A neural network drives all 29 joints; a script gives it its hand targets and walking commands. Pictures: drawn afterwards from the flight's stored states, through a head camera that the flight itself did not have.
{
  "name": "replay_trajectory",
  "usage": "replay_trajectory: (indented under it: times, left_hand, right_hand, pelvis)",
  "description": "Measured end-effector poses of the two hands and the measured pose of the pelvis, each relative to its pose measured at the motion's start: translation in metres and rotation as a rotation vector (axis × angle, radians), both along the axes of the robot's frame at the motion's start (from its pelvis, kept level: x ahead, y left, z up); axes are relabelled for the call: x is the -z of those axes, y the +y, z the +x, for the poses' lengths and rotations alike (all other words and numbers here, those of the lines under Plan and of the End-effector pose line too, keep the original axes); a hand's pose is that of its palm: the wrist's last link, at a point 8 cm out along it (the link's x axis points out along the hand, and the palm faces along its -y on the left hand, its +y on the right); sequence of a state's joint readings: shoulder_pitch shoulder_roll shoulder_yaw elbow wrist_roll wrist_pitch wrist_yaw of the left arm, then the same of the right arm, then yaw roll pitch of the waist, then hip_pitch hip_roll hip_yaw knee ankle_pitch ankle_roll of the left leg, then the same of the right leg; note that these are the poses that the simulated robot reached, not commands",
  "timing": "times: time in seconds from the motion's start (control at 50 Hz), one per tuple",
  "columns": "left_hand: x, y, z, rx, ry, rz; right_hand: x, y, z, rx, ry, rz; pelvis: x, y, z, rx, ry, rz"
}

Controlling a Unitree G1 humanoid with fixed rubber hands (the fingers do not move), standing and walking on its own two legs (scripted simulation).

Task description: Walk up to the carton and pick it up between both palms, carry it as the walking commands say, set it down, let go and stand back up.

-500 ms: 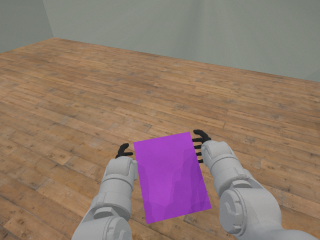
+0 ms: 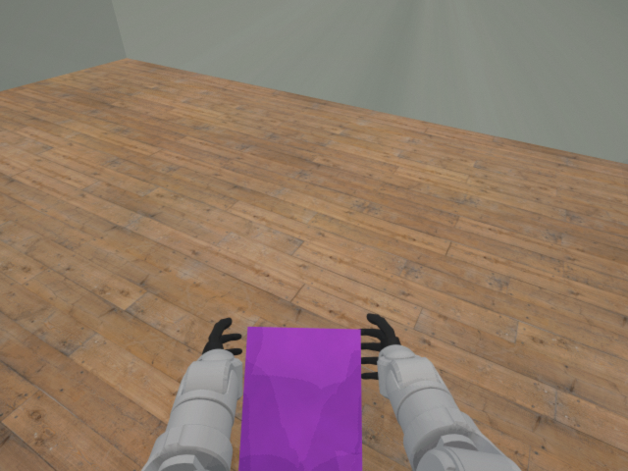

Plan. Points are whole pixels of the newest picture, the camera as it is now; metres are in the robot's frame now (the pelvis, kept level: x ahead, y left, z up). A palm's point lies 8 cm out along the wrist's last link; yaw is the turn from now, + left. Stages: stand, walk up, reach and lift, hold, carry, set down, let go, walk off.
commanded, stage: set down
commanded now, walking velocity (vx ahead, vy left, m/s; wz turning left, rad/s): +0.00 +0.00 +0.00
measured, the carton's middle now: (297, 392) +0.31 +0.04 -0.12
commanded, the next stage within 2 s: none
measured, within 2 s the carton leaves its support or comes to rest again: neither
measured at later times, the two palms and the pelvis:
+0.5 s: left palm (212, 376) +0.30 +0.18 -0.07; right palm (365, 352) +0.36 -0.07 -0.07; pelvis +0.00 -0.03 -0.02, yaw +1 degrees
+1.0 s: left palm (211, 399) +0.32 +0.20 -0.18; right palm (348, 398) +0.35 -0.05 -0.20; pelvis -0.02 +0.05 -0.08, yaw +0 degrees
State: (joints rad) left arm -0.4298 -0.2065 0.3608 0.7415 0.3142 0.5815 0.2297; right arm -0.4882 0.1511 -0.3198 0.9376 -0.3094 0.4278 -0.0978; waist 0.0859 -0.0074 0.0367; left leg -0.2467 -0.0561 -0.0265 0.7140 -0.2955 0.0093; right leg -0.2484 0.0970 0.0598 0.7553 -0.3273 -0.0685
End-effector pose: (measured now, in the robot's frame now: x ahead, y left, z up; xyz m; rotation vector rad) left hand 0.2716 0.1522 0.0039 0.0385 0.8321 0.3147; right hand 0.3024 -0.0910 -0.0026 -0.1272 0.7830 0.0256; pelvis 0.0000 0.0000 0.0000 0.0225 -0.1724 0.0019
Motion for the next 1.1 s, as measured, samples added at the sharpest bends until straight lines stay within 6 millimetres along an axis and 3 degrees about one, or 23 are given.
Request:
replay_trajectory:
  times: [0.12,0.22,0.32,0.46,0.56,0.66,0.82,0.96,1.1]
  left_hand:
    - [0.007,-0.021,0.023,0.012,-0.118,-0.026]
    - [0.009,-0.016,0.045,0.046,-0.224,-0.038]
    - [0.021,0.002,0.044,-0.015,-0.251,-0.089]
    - [0.062,0.021,0.033,-0.054,-0.162,-0.101]
    - [0.103,0.023,0.034,-0.043,-0.089,-0.111]
    - [0.129,0.016,0.045,-0.029,-0.100,-0.120]
    - [0.152,0.016,0.051,0.004,-0.122,-0.116]
    - [0.171,0.037,0.053,-0.012,-0.153,-0.066]
    - [0.205,0.054,0.037,-0.077,-0.124,-0.055]
  right_hand:
    - [0.034,-0.017,-0.004,0.058,0.020,-0.041]
    - [0.041,-0.013,0.006,0.070,-0.029,-0.060]
    - [0.040,0.001,0.027,0.020,-0.062,-0.052]
    - [0.056,0.022,0.051,-0.018,-0.047,-0.042]
    - [0.084,0.028,0.062,0.007,-0.048,-0.032]
    - [0.115,0.020,0.065,0.036,-0.082,-0.050]
    - [0.161,0.016,0.041,0.063,-0.020,-0.052]
    - [0.195,0.037,0.045,-0.049,-0.004,-0.079]
    - [0.214,0.058,0.056,-0.024,-0.064,-0.029]
  pelvis:
    - [0.012,-0.020,-0.010,-0.023,0.102,0.009]
    - [0.020,-0.033,-0.015,0.013,0.167,0.023]
    - [0.022,-0.039,-0.011,0.007,0.214,0.017]
    - [0.023,-0.038,-0.005,-0.018,0.290,-0.006]
    - [0.028,-0.028,0.000,-0.022,0.382,-0.017]
    - [0.036,-0.011,0.003,-0.018,0.473,-0.027]
    - [0.047,0.020,0.004,0.017,0.563,-0.020]
    - [0.071,0.046,-0.013,-0.001,0.583,-0.046]
    - [0.094,0.057,-0.037,-0.018,0.551,-0.061]
